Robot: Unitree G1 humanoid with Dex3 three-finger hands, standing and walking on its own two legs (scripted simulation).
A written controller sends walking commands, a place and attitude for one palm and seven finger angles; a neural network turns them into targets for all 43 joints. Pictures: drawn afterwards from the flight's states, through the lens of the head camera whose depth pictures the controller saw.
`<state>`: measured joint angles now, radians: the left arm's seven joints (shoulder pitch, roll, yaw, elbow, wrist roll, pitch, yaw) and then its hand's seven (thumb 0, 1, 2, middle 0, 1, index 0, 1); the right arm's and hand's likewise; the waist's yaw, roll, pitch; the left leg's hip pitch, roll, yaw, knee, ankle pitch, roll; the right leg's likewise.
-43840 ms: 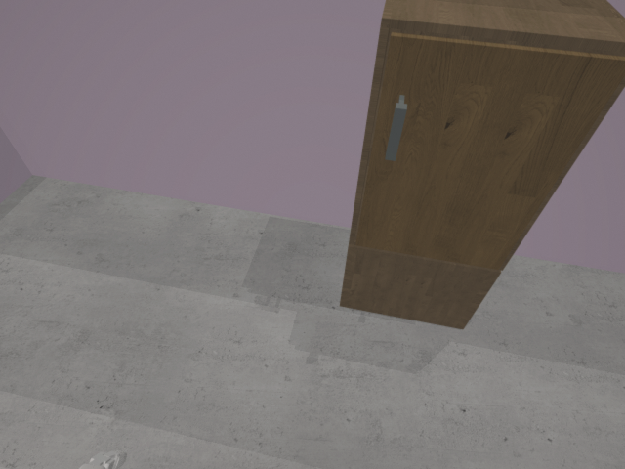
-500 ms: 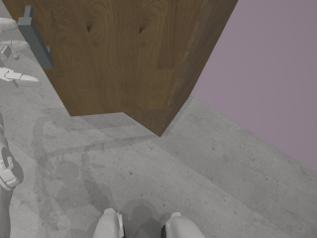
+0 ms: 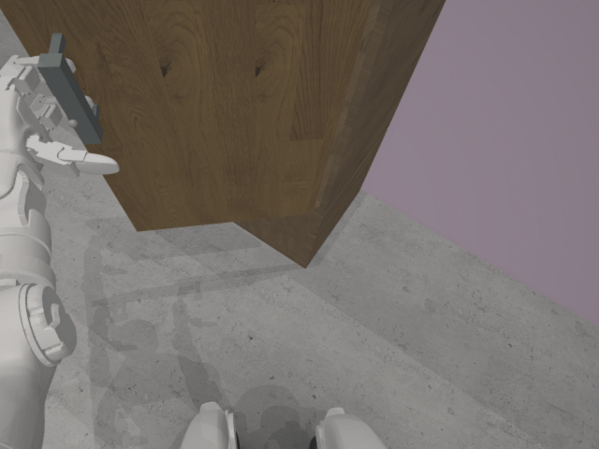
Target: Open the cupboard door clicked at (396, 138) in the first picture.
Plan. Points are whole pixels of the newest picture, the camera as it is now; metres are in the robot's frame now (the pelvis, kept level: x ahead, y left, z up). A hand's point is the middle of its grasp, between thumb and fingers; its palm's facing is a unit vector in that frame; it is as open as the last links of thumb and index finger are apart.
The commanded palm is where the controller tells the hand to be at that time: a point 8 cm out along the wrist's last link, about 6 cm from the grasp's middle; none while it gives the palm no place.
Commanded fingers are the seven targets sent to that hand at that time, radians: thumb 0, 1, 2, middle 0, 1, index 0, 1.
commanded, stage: slide the fingers in behind the handle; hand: left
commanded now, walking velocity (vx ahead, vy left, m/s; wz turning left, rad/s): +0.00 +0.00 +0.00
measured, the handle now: (76, 91) +0.55 +0.25 +0.10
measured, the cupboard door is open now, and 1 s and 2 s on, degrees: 43 43 45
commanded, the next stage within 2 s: close the thumb around the handle in 0.82 s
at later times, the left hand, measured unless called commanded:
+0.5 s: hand (95, 123) +0.51 +0.22 +0.10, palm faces +0.10 -1.00 -0.01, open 14.0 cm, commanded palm +0.49 +0.26 +0.09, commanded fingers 0.00 -0.50 0.30 -0.30 -1.20 -0.30 -1.20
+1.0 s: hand (96, 121) +0.51 +0.22 +0.10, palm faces +0.09 -1.00 +0.01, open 13.8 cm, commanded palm +0.49 +0.26 +0.09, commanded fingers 0.00 -0.22 0.42 -0.32 -1.23 -0.32 -1.23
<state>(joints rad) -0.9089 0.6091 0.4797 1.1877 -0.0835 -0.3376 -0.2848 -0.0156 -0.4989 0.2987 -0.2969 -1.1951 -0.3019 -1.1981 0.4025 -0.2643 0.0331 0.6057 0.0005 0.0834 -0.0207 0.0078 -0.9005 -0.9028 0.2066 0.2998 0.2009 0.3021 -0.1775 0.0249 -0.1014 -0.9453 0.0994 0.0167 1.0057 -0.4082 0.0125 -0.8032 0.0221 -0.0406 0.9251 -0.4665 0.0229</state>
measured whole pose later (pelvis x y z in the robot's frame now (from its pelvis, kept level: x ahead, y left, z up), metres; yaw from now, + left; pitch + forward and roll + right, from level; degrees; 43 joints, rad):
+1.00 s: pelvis +0.00 +0.00 +0.00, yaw +0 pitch +20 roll -4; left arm -0.93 0.56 0.42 1.19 -0.09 -0.34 -0.24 -0.02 -0.48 0.31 -0.31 -1.20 -0.32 -1.21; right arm 0.42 -0.26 0.02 0.64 0.00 0.07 -0.01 0.01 -0.90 -0.90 0.21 0.30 0.20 0.30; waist -0.17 0.03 -0.11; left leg -0.95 0.10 0.01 1.00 -0.41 0.01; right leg -0.81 0.02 -0.05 0.93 -0.47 0.02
